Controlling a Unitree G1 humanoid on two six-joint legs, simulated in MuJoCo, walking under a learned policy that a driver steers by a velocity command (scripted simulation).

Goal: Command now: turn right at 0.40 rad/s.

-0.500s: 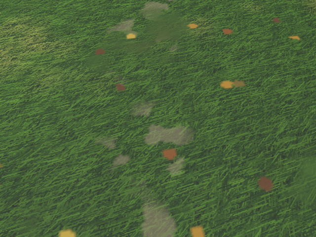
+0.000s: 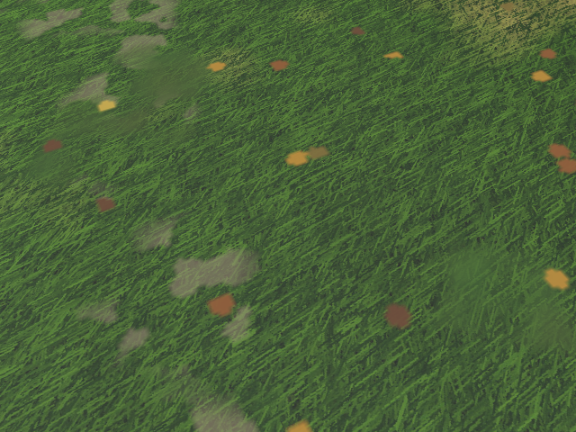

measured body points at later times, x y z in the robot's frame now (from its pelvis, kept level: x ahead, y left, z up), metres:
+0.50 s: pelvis +0.04 -0.02 +0.00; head +0.05 -0.03 +0.45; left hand +0.20 +0.23 -0.09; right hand +0.11 -0.29 -0.13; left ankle +0.02 +0.12 -0.73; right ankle +0.01 -0.12 -0.74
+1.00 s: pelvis +0.05 -0.03 +0.00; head +0.06 -0.03 +0.45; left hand +0.16 +0.24 -0.12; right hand +0.15 -0.31 -0.12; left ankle +0.03 +0.11 -0.74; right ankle +0.01 -0.13 -0.74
